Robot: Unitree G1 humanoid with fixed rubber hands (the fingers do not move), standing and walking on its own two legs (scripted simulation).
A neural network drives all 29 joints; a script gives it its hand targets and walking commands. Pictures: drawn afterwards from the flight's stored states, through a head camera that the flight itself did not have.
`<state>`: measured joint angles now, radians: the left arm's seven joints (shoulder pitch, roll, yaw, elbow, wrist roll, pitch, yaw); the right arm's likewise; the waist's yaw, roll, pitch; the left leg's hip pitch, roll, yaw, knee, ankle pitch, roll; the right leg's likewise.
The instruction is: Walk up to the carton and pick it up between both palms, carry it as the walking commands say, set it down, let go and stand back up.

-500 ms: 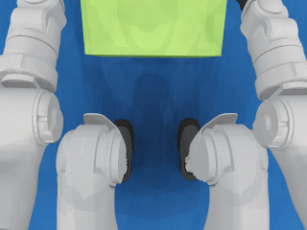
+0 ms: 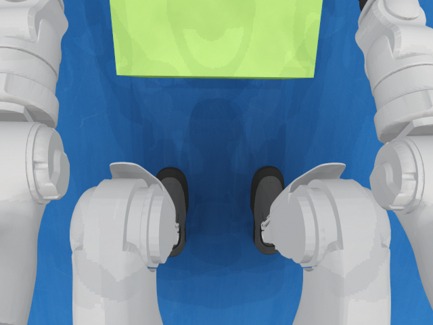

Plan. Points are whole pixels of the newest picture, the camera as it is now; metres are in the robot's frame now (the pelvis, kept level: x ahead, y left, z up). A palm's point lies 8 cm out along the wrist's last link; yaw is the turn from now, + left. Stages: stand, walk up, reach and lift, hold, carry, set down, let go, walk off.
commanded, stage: set down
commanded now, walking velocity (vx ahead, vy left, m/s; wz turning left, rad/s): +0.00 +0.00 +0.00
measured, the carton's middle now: out of the picture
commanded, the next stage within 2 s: let go in 1.58 s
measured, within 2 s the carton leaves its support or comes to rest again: neither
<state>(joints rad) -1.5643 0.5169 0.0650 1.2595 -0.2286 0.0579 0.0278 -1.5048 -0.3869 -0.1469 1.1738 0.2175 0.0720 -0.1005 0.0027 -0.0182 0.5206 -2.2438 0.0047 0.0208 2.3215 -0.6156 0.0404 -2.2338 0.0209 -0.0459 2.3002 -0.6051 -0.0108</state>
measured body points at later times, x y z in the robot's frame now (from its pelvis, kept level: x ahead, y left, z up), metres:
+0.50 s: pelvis +0.00 +0.00 +0.04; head +0.36 +0.02 +0.31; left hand +0.58 +0.25 -0.09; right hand +0.57 -0.19 -0.09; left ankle +0.11 +0.11 -0.31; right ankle +0.11 -0.11 -0.31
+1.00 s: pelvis +0.01 +0.00 +0.17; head +0.35 +0.02 +0.46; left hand +0.58 +0.27 +0.07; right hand +0.57 -0.20 +0.06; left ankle +0.10 +0.11 -0.31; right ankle +0.11 -0.11 -0.31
